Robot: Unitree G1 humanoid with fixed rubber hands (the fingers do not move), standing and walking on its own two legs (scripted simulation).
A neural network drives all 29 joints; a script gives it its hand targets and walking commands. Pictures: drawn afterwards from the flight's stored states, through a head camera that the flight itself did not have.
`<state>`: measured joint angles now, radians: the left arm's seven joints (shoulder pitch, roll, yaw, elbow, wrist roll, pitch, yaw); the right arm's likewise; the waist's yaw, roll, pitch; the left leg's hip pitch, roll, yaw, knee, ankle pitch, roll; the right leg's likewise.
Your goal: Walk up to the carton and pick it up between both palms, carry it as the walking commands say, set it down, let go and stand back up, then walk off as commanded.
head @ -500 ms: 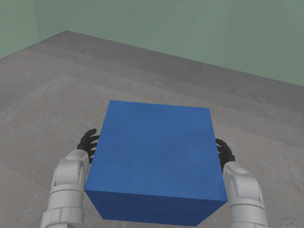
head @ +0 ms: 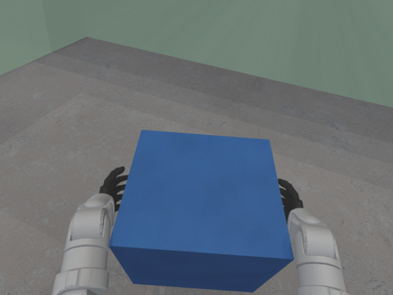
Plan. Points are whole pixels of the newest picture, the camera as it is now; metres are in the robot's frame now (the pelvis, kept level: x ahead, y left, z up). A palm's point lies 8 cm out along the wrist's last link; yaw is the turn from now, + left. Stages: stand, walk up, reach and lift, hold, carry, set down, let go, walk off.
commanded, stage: hold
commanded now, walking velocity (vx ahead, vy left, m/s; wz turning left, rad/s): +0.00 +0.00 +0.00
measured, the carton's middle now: (199, 214) +0.31 +0.00 -0.03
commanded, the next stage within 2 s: carry in 0.54 s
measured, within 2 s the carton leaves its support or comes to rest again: neither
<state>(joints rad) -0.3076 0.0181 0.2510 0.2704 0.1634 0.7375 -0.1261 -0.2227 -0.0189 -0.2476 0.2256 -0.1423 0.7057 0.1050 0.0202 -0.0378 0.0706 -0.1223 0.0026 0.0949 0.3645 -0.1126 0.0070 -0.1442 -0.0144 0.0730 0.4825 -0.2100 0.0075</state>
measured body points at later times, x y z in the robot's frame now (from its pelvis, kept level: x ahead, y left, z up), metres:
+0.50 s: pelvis +0.00 +0.00 +0.00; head -0.02 +0.01 +0.45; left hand +0.31 +0.19 +0.03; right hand +0.30 -0.19 +0.03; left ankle +0.06 +0.12 -0.74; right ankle +0.04 -0.13 -0.74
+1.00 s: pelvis +0.00 +0.00 -0.02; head -0.02 -0.01 +0.43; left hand +0.27 +0.23 +0.07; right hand +0.30 -0.16 +0.07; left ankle +0.05 +0.11 -0.74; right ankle +0.02 -0.13 -0.72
